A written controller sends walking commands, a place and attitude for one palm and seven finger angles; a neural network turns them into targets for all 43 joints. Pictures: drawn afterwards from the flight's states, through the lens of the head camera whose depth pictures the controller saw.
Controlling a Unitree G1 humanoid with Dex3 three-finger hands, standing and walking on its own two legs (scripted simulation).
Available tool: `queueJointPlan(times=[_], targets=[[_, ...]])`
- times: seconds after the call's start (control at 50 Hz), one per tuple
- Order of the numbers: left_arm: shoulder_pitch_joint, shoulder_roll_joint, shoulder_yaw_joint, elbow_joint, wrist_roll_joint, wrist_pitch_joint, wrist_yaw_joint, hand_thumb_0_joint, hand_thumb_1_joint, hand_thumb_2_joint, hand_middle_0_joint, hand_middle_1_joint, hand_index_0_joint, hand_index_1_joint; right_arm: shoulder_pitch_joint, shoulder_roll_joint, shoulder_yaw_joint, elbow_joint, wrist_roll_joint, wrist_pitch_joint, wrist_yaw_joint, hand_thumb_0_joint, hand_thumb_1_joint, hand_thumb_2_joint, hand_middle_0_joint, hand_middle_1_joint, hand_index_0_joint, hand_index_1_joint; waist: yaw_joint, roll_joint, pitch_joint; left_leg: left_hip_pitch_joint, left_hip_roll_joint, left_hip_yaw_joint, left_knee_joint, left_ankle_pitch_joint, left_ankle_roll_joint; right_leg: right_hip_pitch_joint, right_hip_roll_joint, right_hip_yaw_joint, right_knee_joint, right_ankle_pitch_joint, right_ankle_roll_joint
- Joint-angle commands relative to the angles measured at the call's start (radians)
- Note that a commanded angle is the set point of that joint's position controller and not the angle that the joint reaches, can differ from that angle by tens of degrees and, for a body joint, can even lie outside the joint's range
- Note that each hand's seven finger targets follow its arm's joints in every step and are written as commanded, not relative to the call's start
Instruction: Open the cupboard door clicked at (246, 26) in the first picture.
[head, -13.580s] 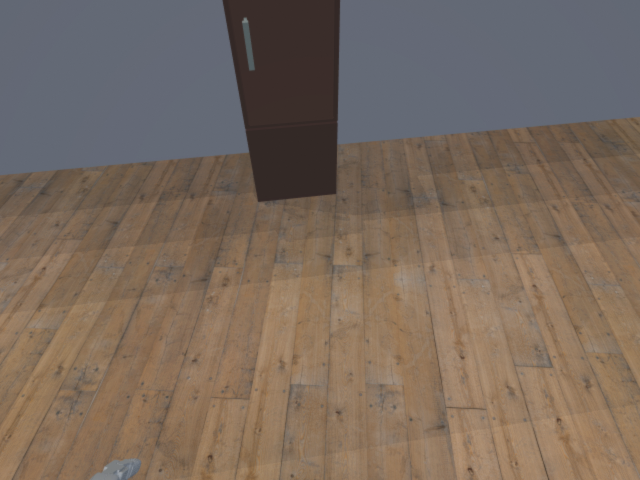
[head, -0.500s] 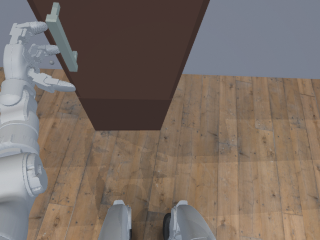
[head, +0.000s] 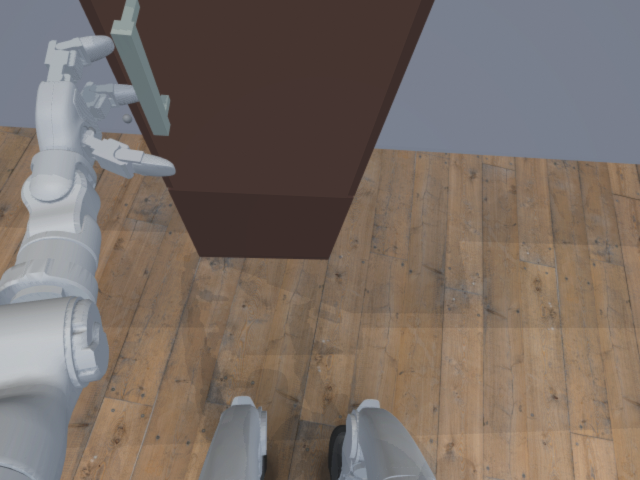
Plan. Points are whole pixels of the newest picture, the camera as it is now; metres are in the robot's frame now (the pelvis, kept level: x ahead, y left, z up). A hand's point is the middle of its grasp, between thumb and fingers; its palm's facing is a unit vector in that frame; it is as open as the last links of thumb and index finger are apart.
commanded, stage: move the hooked fingers beside the handle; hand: left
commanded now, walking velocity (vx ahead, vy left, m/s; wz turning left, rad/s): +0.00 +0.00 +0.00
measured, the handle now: (148, 74) +0.57 +0.20 +0.07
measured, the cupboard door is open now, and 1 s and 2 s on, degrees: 0 0 0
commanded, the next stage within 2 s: none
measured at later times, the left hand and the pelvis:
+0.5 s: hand (123, 118) +0.51 +0.23 +0.06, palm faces +0.08 -1.00 -0.02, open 15.3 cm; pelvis +0.00 +0.00 +0.00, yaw -1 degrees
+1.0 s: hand (113, 115) +0.52 +0.24 +0.06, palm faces +0.03 -1.00 -0.03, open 14.8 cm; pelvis +0.01 +0.00 +0.01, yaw -3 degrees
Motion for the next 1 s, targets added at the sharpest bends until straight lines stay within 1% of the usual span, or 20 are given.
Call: queueJointPlan(times=[0.0,0.04,0.06,0.14,0.18,0.3,0.32,0.34,0.38,0.48,0.5,0.54,0.58,0.66,0.68,0.74,0.78,0.88,0.94,0.98], targets=[[-0.590,-0.038,-0.141,-0.288,0.064,-0.081,-0.108,0.000,-0.500,0.300,-0.300,-1.200,-0.300,-1.200,0.204,-0.201,-0.070,-0.024,0.002,-0.009,-0.017,0.000,-0.900,-0.900,0.200,0.300,0.200,0.300,-0.161,0.261,-0.528,0.684,0.017,-0.112,-0.137,0.427,-0.027,-0.071,0.070,0.056,-0.103,0.205,-0.041],[-0.582,-0.048,-0.145,-0.279,0.060,-0.078,-0.114,0.000,-0.500,0.300,-0.300,-1.200,-0.300,-1.200,0.201,-0.200,-0.069,-0.023,0.003,-0.007,-0.015,0.000,-0.900,-0.900,0.200,0.300,0.200,0.300,-0.160,0.250,-0.524,0.682,0.018,-0.111,-0.136,0.428,-0.028,-0.068,0.072,0.055,-0.107,0.209,-0.039],[-0.580,-0.018,-0.127,-0.276,0.061,-0.078,-0.115,0.000,-0.500,0.300,-0.300,-1.200,-0.300,-1.200,0.200,-0.204,-0.069,-0.022,0.004,-0.007,-0.017,0.000,-0.900,-0.900,0.200,0.300,0.200,0.300,-0.155,0.256,-0.513,0.672,0.020,-0.111,-0.138,0.417,-0.029,-0.066,0.070,0.056,-0.106,0.205,-0.040],[-0.556,0.009,-0.103,-0.318,0.054,-0.088,-0.123,0.000,-0.500,0.300,-0.300,-1.200,-0.300,-1.200,0.202,-0.203,-0.070,-0.027,0.006,-0.005,-0.017,0.000,-0.900,-0.900,0.200,0.300,0.200,0.300,-0.133,0.279,-0.572,0.710,0.018,-0.106,-0.135,0.490,-0.030,-0.034,0.073,0.059,-0.108,0.231,-0.041],[-0.538,-0.002,-0.111,-0.310,0.050,-0.085,-0.127,0.000,-0.500,0.300,-0.300,-1.200,-0.300,-1.200,0.195,-0.200,-0.068,-0.028,0.009,-0.003,-0.016,0.000,-0.900,-0.900,0.200,0.300,0.200,0.300,-0.140,0.254,-0.543,0.691,0.019,-0.099,-0.140,0.464,-0.026,-0.024,0.075,0.060,-0.118,0.229,-0.039],[-0.518,0.045,-0.069,-0.286,0.044,-0.090,-0.128,0.000,-0.500,0.300,-0.300,-1.200,-0.300,-1.200,0.192,-0.202,-0.063,-0.034,0.013,-0.004,-0.022,0.000,-0.900,-0.900,0.200,0.300,0.200,0.300,-0.135,0.237,-0.504,0.648,0.015,-0.089,-0.146,0.422,-0.017,-0.012,0.076,0.064,-0.121,0.217,-0.039],[-0.511,0.051,-0.063,-0.261,0.044,-0.087,-0.130,0.000,-0.500,0.300,-0.300,-1.200,-0.300,-1.200,0.191,-0.203,-0.061,-0.032,0.015,-0.003,-0.023,0.000,-0.900,-0.900,0.200,0.300,0.200,0.300,-0.137,0.211,-0.482,0.629,0.015,-0.089,-0.148,0.410,-0.016,-0.008,0.077,0.064,-0.123,0.215,-0.037],[-0.516,0.111,-0.016,-0.258,0.046,-0.089,-0.130,0.000,-0.500,0.300,-0.300,-1.200,-0.300,-1.200,0.193,-0.208,-0.059,-0.030,0.014,-0.002,-0.026,0.000,-0.900,-0.900,0.200,0.300,0.200,0.300,-0.128,0.212,-0.484,0.612,0.016,-0.086,-0.146,0.408,-0.016,0.007,0.076,0.067,-0.119,0.218,-0.037],[-0.493,0.104,-0.020,-0.259,0.045,-0.091,-0.138,0.000,-0.500,0.300,-0.300,-1.200,-0.300,-1.200,0.192,-0.206,-0.060,-0.039,0.017,-0.002,-0.027,0.000,-0.900,-0.900,0.200,0.300,0.200,0.300,-0.128,0.197,-0.500,0.610,0.014,-0.079,-0.145,0.414,-0.011,0.026,0.077,0.071,-0.124,0.225,-0.035],[-0.497,0.140,0.003,-0.264,0.040,-0.088,-0.158,0.000,-0.500,0.300,-0.300,-1.200,-0.300,-1.200,0.192,-0.205,-0.057,-0.041,0.018,0.000,-0.032,0.000,-0.900,-0.900,0.200,0.300,0.200,0.300,-0.119,0.227,-0.499,0.612,0.017,-0.077,-0.137,0.447,-0.013,0.023,0.077,0.072,-0.115,0.239,-0.035],[-0.472,0.147,0.017,-0.276,0.034,-0.090,-0.162,0.000,-0.500,0.300,-0.300,-1.200,-0.300,-1.200,0.196,-0.205,-0.058,-0.047,0.018,0.000,-0.033,0.000,-0.900,-0.900,0.200,0.300,0.200,0.300,-0.111,0.236,-0.528,0.629,0.016,-0.073,-0.130,0.486,-0.011,0.034,0.079,0.075,-0.112,0.258,-0.035],[-0.436,0.188,0.053,-0.261,0.031,-0.083,-0.173,0.000,-0.500,0.300,-0.300,-1.200,-0.300,-1.200,0.196,-0.209,-0.058,-0.046,0.021,0.006,-0.034,0.000,-0.900,-0.900,0.200,0.300,0.200,0.300,-0.103,0.208,-0.542,0.617,0.019,-0.068,-0.125,0.498,-0.010,0.058,0.080,0.079,-0.116,0.278,-0.031],[-0.424,0.180,0.046,-0.258,0.027,-0.073,-0.183,0.000,-0.500,0.300,-0.300,-1.200,-0.300,-1.200,0.192,-0.204,-0.056,-0.051,0.025,0.008,-0.037,0.000,-0.900,-0.900,0.200,0.300,0.200,0.300,-0.105,0.202,-0.522,0.597,0.018,-0.061,-0.129,0.488,-0.006,0.071,0.080,0.080,-0.121,0.282,-0.029],[-0.402,0.221,0.080,-0.278,0.020,-0.069,-0.194,0.000,-0.500,0.300,-0.300,-1.200,-0.300,-1.200,0.193,-0.207,-0.055,-0.055,0.026,0.014,-0.040,0.000,-0.900,-0.900,0.200,0.300,0.200,0.300,-0.088,0.232,-0.529,0.627,0.025,-0.067,-0.133,0.535,-0.014,0.066,0.081,0.075,-0.117,0.288,-0.029],[-0.395,0.203,0.069,-0.291,0.018,-0.068,-0.197,0.000,-0.500,0.300,-0.300,-1.200,-0.300,-1.200,0.191,-0.205,-0.056,-0.061,0.027,0.014,-0.040,0.000,-0.900,-0.900,0.200,0.300,0.200,0.300,-0.090,0.222,-0.539,0.629,0.023,-0.063,-0.132,0.538,-0.011,0.073,0.082,0.078,-0.119,0.294,-0.027],[-0.365,0.237,0.104,-0.298,0.011,-0.070,-0.199,0.000,-0.500,0.300,-0.300,-1.200,-0.300,-1.200,0.194,-0.207,-0.057,-0.063,0.028,0.017,-0.041,0.000,-0.900,-0.900,0.200,0.300,0.200,0.300,-0.081,0.213,-0.542,0.638,0.029,-0.066,-0.134,0.572,-0.014,0.083,0.083,0.075,-0.117,0.309,-0.026],[-0.359,0.222,0.094,-0.292,0.011,-0.065,-0.200,0.000,-0.500,0.300,-0.300,-1.200,-0.300,-1.200,0.188,-0.204,-0.055,-0.068,0.030,0.019,-0.040,0.000,-0.900,-0.900,0.200,0.300,0.200,0.300,-0.081,0.208,-0.525,0.616,0.025,-0.059,-0.137,0.536,-0.012,0.087,0.083,0.076,-0.121,0.296,-0.024],[-0.342,0.297,0.149,-0.267,0.017,-0.063,-0.202,0.000,-0.500,0.300,-0.300,-1.200,-0.300,-1.200,0.187,-0.209,-0.051,-0.076,0.032,0.020,-0.045,0.000,-0.900,-0.900,0.200,0.300,0.200,0.300,-0.073,0.196,-0.495,0.575,0.024,-0.054,-0.141,0.511,-0.010,0.104,0.083,0.079,-0.117,0.293,-0.025],[-0.311,0.323,0.173,-0.283,0.013,-0.070,-0.213,0.000,-0.500,0.300,-0.300,-1.200,-0.300,-1.200,0.190,-0.209,-0.051,-0.082,0.033,0.025,-0.048,0.000,-0.900,-0.900,0.200,0.300,0.200,0.300,-0.058,0.211,-0.536,0.606,0.028,-0.053,-0.136,0.581,-0.013,0.120,0.084,0.080,-0.110,0.328,-0.025],[-0.294,0.304,0.162,-0.287,0.006,-0.066,-0.222,0.000,-0.500,0.300,-0.300,-1.200,-0.300,-1.200,0.183,-0.207,-0.050,-0.090,0.035,0.025,-0.046,0.000,-0.900,-0.900,0.200,0.300,0.200,0.300,-0.057,0.213,-0.521,0.600,0.027,-0.050,-0.140,0.564,-0.014,0.116,0.084,0.078,-0.115,0.316,-0.022]])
